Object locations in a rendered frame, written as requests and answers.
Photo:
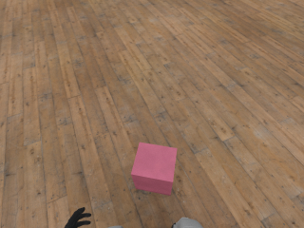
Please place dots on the carton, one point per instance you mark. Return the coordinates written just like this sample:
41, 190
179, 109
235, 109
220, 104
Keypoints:
154, 167

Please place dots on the robot left hand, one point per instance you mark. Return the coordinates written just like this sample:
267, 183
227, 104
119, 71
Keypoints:
79, 214

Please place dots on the robot right thigh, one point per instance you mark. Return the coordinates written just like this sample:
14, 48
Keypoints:
187, 223

